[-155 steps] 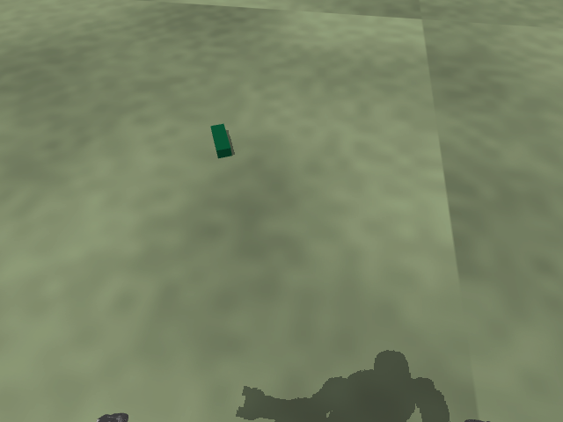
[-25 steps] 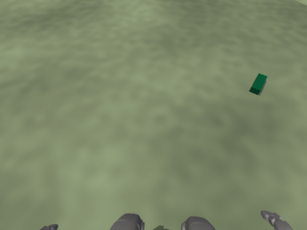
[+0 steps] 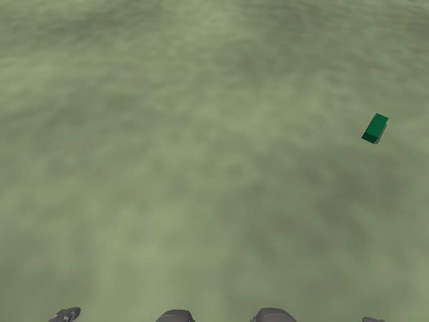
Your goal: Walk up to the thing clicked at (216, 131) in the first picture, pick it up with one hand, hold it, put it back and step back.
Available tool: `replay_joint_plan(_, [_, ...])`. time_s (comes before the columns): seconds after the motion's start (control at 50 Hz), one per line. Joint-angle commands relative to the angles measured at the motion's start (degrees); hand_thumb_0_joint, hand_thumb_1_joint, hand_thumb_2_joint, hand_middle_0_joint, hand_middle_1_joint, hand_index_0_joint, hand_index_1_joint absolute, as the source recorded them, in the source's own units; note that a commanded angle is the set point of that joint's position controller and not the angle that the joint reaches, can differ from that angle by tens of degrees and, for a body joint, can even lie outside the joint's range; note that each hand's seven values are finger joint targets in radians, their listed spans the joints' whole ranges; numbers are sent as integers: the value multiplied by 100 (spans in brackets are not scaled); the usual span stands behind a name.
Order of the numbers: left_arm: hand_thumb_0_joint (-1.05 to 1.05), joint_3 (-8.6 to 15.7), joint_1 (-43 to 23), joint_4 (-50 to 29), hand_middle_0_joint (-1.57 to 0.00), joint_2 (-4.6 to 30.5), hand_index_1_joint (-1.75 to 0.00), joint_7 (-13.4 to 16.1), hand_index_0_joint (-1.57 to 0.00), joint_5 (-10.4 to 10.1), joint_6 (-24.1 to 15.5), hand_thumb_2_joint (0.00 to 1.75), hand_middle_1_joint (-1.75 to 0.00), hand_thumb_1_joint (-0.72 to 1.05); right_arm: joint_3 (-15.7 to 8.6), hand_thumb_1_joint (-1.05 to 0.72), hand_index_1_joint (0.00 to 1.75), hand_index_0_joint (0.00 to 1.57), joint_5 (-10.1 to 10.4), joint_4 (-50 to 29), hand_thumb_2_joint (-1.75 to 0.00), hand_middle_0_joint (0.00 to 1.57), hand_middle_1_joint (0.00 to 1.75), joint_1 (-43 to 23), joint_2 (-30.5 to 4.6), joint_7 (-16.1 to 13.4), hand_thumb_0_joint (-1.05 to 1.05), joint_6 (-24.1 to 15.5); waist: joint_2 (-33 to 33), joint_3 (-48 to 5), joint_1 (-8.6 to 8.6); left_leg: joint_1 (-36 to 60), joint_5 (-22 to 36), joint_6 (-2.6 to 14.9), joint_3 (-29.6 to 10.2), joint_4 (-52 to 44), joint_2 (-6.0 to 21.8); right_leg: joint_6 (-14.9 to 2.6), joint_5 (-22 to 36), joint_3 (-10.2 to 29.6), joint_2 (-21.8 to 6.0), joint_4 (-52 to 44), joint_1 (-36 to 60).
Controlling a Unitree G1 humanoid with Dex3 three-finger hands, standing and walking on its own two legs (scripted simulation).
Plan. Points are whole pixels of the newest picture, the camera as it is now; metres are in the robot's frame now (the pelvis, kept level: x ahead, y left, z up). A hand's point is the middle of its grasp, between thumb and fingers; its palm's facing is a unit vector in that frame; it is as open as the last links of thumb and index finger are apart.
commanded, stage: walk up
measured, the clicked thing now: (375, 127) +1.24 -1.01 -0.73
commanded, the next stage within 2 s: stand in 0.44 s
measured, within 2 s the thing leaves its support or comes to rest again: neither
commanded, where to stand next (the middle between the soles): +0.08 -0.02 m, yaw -3 degrees
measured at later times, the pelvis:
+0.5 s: pelvis +0.01 -0.02 +0.02, yaw +0 degrees
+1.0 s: pelvis +0.00 -0.02 +0.03, yaw +0 degrees
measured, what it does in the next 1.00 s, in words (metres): stands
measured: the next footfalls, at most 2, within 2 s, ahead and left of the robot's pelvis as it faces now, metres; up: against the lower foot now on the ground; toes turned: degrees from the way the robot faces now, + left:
none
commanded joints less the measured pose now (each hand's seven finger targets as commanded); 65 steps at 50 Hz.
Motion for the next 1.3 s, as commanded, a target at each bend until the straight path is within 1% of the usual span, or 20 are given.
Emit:
replay_joint_plan(0.0, [0, 266, -352, -372, -20, 1393, -30, 48, -20, -6, -136, 90, -30, 90, -305, -90, 30, 20, 30, -305, -90, 20, 30, -16, -1143, -114, 0, -120, -201, -829, -71, 121, 894, 264, -462, -902, 284, -742, 1439, 1053, -897, -683, 407])
replay_joint_plan(0.02, [0, 218, -475, -355, -20, 1274, -30, 16, -20, -15, -96, 90, -30, 90, -319, -90, 30, 20, -9, -222, -90, 20, 30, -127, -1235, -110, 0, -127, -109, -659, -74, 219, 552, 314, -640, -1224, 381, -629, 1009, 909, -772, -723, 153])
replay_joint_plan(0.06, [0, 153, -452, -229, -20, 1096, -30, -4, -20, -20, -81, 90, -30, 90, -319, -90, 30, 20, -22, -201, -90, 20, 30, -519, -1363, -73, 0, -150, -9, -570, 89, -35, 711, 431, -940, -1407, 667, -421, 579, 507, -405, -736, 348])
replay_joint_plan(0.1, [0, 147, -439, -66, -20, 1108, -30, -10, -20, 9, -112, 90, -30, 90, -260, -90, 30, 20, -10, -155, -90, 20, 30, -614, -1278, -47, 0, -149, -182, -480, 91, -152, 690, 426, -774, -1380, 595, -420, 508, 644, -448, -1080, 505])
replay_joint_plan(0.14, [0, 146, -554, -1, -20, 1169, -30, -11, -20, 1, -139, 90, -30, 90, -232, -90, 30, 20, -9, -36, -90, 20, 30, -584, -1214, -40, 0, -137, -228, -479, 17, 27, 675, 284, -479, -1347, 363, -508, 551, 881, -668, -1322, 437])
replay_joint_plan(0.18, [0, 140, -651, 65, -20, 1146, -30, -5, -20, -17, -145, 90, -30, 90, -219, -90, 30, 20, -22, 106, -90, 20, 30, -579, -1194, -34, 0, -142, -163, -553, -9, 216, 906, 243, -459, -1454, 357, -502, 692, 842, -680, -1397, 476])
replay_joint_plan(0.24, [0, 128, -714, 212, -20, 1066, -30, -5, -20, -32, -137, 90, -30, 90, -210, -90, 30, 20, -28, 230, -90, 20, 30, -719, -1193, -28, 0, -147, -71, -634, 38, 382, 1207, 236, -500, -1628, 469, -401, 815, 679, -587, -1462, 583])
replay_joint_plan(0.32, [0, 120, -842, 340, -20, 1028, -30, -12, -20, -23, -129, 90, -30, 90, -191, -90, 30, 20, -49, 343, -90, 20, 30, -801, -1170, -25, 0, -134, -97, -605, 21, 377, 1222, 210, -469, -1814, 486, -350, 713, 650, -571, -1652, 717])
replay_joint_plan(0.4, [0, 120, -859, 481, -20, 973, -30, -15, -20, -30, -114, 90, -30, 90, -177, -90, 30, 20, -42, 452, -90, 20, 30, -895, -1178, -33, 0, -146, 17, -699, 58, 450, 1501, 196, -495, -1997, 562, -294, 1022, 542, -525, -1656, 967])
replay_joint_plan(0.44, [0, 53, -882, 584, -20, 903, -30, 2, -20, -34, -126, 90, -30, 90, -170, -90, 30, 20, 1, 506, -90, 20, 30, -1062, -1128, -26, 0, -126, 138, -691, 82, 702, 2068, 119, -529, -2083, 666, -267, 1402, 569, -546, -1734, 966])
replay_joint_plan(0.5, [0, 52, -932, 664, -20, 940, -30, 18, -20, -32, -144, 90, -30, 90, -163, -90, 30, 20, 8, 595, -90, 20, 30, -1018, -1132, -32, 0, -116, 1, -862, 41, 919, 2399, 96, -456, -2110, 683, -248, 1823, 546, -565, -1743, 1137])
replay_joint_plan(0.68, [0, 24, -982, 834, -20, 982, -30, 41, -20, -5, -132, 90, -30, 90, -170, -90, 30, 20, 2, 760, -90, 20, 30, -1144, -1116, -12, 0, -39, -59, -786, 35, 979, 1849, 49, -391, -2339, 691, -206, 1404, 577, -567, -2038, 1119])
replay_joint_plan(0.76, [0, 25, -993, 865, -20, 1006, -30, 39, -20, -2, -110, 90, -30, 90, -146, -90, 30, 20, -20, 827, -90, 20, 30, -1047, -1055, 15, 0, -1, -152, -511, 25, 742, 1153, 39, -353, -2448, 597, -176, 423, 667, -552, -2292, 847])
replay_joint_plan(0.8, [0, 35, -1017, 850, -20, 1032, -30, 38, -20, -5, -111, 90, -30, 90, -147, -90, 30, 20, -26, 831, -90, 20, 30, -987, -1035, 24, 0, -10, -137, -543, 17, 743, 1230, 46, -368, -2453, 606, -187, 435, 668, -555, -2261, 875])
replay_joint_plan(0.98, [0, 38, -925, 821, -20, 994, -30, 48, -20, 0, -142, 90, -30, 90, -160, -90, 30, 20, -24, 810, -90, 20, 30, -976, -1057, 9, 0, -29, -34, -835, 26, 912, 1754, 54, -362, -2387, 687, -192, 1421, 580, -569, -2065, 1146])
replay_joint_plan(1.04, [0, 29, -938, 811, -20, 990, -30, 49, -20, -3, -137, 90, -30, 90, -148, -90, 30, 20, -33, 826, -90, 20, 30, -910, -1031, 13, 0, -12, -100, -673, 30, 788, 1549, 38, -345, -2393, 662, -185, 1016, 613, -552, -2172, 1024])
replay_joint_plan(1.1, [0, 38, -949, 792, -20, 1031, -30, 48, -20, 8, -122, 90, -30, 90, -155, -90, 30, 20, -33, 811, -90, 20, 30, -879, -1045, 10, 0, -4, -49, -702, 3, 750, 1537, 40, -354, -2415, 670, -207, 960, 623, -558, -2150, 1055])
replay_joint_plan(1.12, [0, 32, -906, 803, -20, 998, -30, 44, -20, 1, -118, 90, -30, 90, -145, -90, 30, 20, -33, 823, -90, 20, 30, -882, -1045, 13, 0, -4, -30, -564, 29, 704, 1375, 27, -349, -2425, 636, -185, 701, 637, -532, -2231, 921])
replay_joint_plan(1.22, [0, 37, -884, 793, -20, 992, -30, 35, -20, 2, -115, 90, -30, 90, -133, -90, 30, 20, -34, 808, -90, 20, 30, -866, -1064, 12, 0, -16, 54, -584, 28, 689, 1441, 48, -364, -2453, 670, -195, 898, 612, -523, -2140, 1002])
replay_joint_plan(1.28, [0, 37, -870, 789, -20, 1011, -30, 29, -20, 6, -99, 90, -30, 90, -131, -90, 30, 20, -39, 809, -90, 20, 30, -804, -1059, 11, 0, -6, -7, -482, 24, 641, 1183, 54, -365, -2478, 657, -188, 462, 629, -516, -2203, 867])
